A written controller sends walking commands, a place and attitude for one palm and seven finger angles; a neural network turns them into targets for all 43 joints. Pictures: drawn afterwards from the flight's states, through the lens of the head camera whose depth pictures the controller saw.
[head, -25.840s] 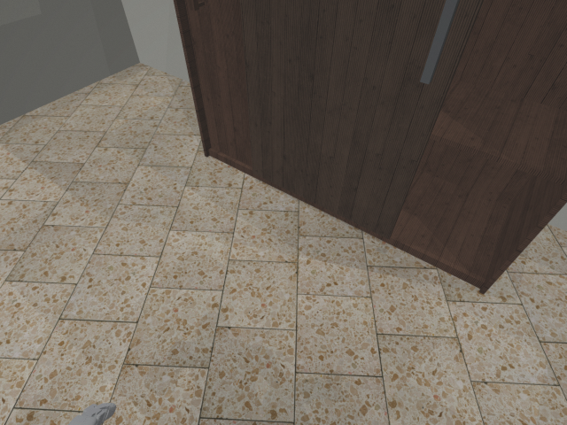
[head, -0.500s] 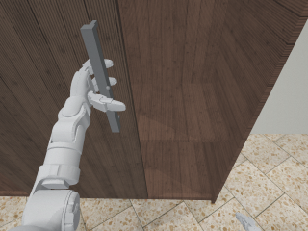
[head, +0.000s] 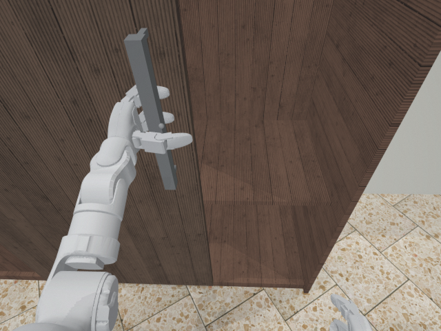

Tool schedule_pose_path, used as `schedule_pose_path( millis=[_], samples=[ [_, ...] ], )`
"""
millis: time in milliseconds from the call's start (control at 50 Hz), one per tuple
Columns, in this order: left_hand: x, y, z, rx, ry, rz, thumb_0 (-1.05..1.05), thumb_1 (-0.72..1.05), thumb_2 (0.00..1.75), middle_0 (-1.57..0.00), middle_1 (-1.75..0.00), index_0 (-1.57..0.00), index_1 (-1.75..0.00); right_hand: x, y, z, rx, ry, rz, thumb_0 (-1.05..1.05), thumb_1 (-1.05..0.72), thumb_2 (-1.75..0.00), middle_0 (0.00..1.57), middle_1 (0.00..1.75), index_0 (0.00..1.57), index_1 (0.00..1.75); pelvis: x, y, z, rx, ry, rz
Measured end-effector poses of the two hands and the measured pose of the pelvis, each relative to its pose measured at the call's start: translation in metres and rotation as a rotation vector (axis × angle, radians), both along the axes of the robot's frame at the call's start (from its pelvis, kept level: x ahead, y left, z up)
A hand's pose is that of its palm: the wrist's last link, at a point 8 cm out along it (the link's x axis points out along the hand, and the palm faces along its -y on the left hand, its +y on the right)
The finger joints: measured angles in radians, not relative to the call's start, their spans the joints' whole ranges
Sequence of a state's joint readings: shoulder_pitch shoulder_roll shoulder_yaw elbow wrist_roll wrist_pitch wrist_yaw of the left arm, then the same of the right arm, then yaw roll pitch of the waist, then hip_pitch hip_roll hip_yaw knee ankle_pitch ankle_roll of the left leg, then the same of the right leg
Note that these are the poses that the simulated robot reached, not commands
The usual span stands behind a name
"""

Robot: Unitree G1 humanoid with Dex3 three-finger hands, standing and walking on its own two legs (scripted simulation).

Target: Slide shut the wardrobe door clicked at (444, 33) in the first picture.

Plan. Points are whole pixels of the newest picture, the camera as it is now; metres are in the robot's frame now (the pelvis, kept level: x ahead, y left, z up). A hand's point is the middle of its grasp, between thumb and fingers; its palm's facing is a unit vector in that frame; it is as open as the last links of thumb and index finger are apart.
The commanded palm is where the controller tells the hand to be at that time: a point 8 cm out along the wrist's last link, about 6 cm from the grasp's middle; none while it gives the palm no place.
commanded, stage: grip the handle and tug to test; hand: left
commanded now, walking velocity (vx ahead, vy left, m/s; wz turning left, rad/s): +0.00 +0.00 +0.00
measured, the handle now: (159, 121) +0.45 +0.14 +0.18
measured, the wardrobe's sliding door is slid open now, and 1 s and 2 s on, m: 0.40 0.40 0.38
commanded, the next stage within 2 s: tug the door sideways, standing still in 1.12 s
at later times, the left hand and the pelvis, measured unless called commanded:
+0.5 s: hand (164, 125) +0.41 +0.12 +0.20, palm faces +0.03 -1.00 +0.00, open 5.7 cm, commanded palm +0.38 +0.17 +0.20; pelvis +0.00 +0.00 +0.00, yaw +0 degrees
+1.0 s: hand (164, 126) +0.40 +0.12 +0.20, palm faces +0.01 -1.00 -0.01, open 5.8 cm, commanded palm +0.36 +0.17 +0.20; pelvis +0.01 -0.01 +0.00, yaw -1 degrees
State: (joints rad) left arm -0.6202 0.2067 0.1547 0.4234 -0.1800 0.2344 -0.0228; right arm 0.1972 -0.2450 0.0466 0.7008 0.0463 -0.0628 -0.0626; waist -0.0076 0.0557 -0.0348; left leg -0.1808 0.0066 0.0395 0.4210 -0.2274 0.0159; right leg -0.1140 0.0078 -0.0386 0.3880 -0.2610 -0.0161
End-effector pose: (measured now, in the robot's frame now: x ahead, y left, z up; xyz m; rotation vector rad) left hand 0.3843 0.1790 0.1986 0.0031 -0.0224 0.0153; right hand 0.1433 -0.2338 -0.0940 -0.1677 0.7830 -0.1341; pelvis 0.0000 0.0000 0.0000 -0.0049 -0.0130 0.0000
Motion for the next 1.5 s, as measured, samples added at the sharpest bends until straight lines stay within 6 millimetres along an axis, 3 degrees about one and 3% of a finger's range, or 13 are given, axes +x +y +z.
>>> schedule_pose_path(
  millis=[400, 980, 1300, 1500],
  samples=[
    [-0.001, -0.006, 0.001, 0.001, -0.007, 0.007, 0.01, 0.69, 0.82, -0.43, -1.37, -0.41, -1.37, -0.006, -0.003, -0.005, 0.004, 0.029, -0.009, 0.01, -0.90, -0.90, 0.20, 0.30, 0.20, 0.30, 0.003, -0.001, 0.000, 0.001, -0.003, 0.000],
    [-0.001, -0.007, 0.000, 0.006, -0.020, 0.001, 0.00, 0.70, 0.79, -0.41, -1.40, -0.36, -1.40, 0.003, -0.018, 0.002, 0.006, -0.004, -0.030, 0.01, -0.90, -0.90, 0.20, 0.30, 0.20, 0.30, 0.011, -0.011, 0.001, 0.005, 0.001, -0.017],
    [-0.003, -0.007, -0.001, 0.015, -0.045, -0.001, -0.01, 0.73, 0.77, -0.38, -1.40, -0.30, -1.40, 0.050, -0.014, 0.012, 0.009, -0.059, -0.004, 0.01, -0.90, -0.90, 0.20, 0.30, 0.20, 0.30, 0.037, -0.008, -0.001, 0.008, 0.025, -0.026],
    [-0.004, -0.009, 0.001, 0.023, -0.017, 0.047, 0.00, 0.70, 0.83, -0.40, -1.40, -0.34, -1.40, 0.074, 0.007, 0.006, 0.005, -0.023, 0.088, 0.01, -0.90, -0.90, 0.20, 0.30, 0.20, 0.30, 0.034, -0.003, -0.002, 0.003, 0.025, 0.026]
  ],
)
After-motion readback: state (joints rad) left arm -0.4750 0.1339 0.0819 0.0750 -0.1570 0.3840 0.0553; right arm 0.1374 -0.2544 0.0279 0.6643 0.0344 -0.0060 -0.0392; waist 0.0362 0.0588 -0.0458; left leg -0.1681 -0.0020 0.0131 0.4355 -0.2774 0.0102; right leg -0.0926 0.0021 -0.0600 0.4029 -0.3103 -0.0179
